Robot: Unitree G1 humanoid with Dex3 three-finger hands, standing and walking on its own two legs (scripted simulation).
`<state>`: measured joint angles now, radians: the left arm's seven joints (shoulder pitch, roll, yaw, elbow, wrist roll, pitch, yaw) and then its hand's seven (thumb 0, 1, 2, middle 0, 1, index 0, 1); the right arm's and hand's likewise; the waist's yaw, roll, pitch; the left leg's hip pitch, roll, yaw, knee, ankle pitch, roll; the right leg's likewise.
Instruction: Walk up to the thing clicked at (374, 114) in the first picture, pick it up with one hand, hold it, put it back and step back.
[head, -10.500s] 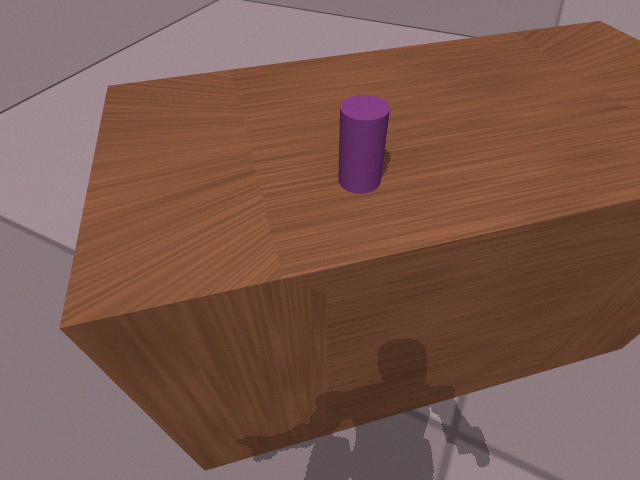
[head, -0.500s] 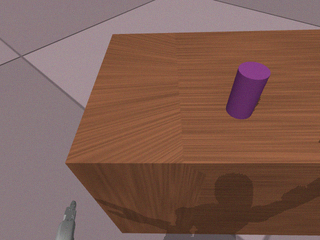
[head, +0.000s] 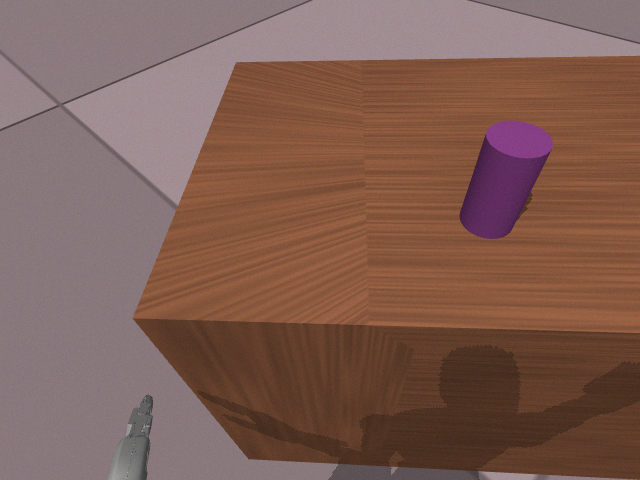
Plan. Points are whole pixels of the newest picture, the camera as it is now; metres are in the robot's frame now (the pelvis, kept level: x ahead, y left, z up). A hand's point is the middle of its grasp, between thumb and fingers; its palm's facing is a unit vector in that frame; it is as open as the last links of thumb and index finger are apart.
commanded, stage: go down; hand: right
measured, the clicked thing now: (500, 183) +0.49 -0.18 +0.11
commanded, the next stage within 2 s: approach in 0.26 s
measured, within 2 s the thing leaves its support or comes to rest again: neither
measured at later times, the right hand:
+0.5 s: hand out of the picture +0.39 -0.38 +0.24, palm faces +0.21 +0.98 +0.00, open 17.4 cm
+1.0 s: hand (555, 203) +0.47 -0.25 +0.10, palm faces +0.10 +0.99 +0.04, open 17.3 cm
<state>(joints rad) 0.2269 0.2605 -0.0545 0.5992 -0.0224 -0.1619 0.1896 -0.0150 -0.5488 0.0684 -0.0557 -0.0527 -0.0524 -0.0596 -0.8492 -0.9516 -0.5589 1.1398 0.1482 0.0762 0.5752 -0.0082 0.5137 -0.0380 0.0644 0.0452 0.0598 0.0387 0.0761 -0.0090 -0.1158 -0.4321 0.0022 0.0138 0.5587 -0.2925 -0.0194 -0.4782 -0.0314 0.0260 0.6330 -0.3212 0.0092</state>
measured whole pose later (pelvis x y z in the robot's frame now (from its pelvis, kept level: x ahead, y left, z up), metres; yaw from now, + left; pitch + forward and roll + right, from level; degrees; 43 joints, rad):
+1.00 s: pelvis -0.01 +0.01 -0.02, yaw +2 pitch +14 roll +2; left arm 0.25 0.24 -0.03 0.51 0.01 -0.14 0.10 -0.01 -0.53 0.05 -0.07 -0.06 -0.07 -0.06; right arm -0.81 -0.61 -0.47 1.06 0.13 -0.17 0.31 -0.01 0.48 -0.04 0.06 0.04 0.05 0.03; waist 0.13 0.03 -0.09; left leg -0.63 -0.02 -0.01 0.72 -0.34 -0.01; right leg -0.65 -0.05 0.01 0.78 -0.37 0.02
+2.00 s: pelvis -0.02 +0.01 -0.02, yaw +2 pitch +14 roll +1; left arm 0.30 0.23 0.06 0.35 0.00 -0.08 0.01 -0.01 -0.54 0.06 -0.06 -0.06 -0.06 -0.06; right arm -0.93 -0.46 -0.38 1.06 0.06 -0.16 0.05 -0.01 0.51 -0.14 0.53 0.32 0.53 0.32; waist 0.14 0.00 -0.11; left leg -0.66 -0.01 -0.01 0.78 -0.35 -0.02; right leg -0.68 -0.04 0.00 0.81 -0.37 0.02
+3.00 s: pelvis +0.00 +0.01 -0.01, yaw +2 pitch +11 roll +1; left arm 0.28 0.25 0.06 0.40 -0.01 -0.09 0.04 -0.02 -0.54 0.07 -0.06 -0.06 -0.06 -0.06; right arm -0.93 -0.46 -0.36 1.05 0.07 -0.08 0.07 0.00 0.46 -1.04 0.70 1.02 0.73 1.03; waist 0.11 -0.01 -0.10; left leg -0.53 0.00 -0.02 0.69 -0.35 -0.02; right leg -0.54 -0.03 -0.01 0.71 -0.36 0.01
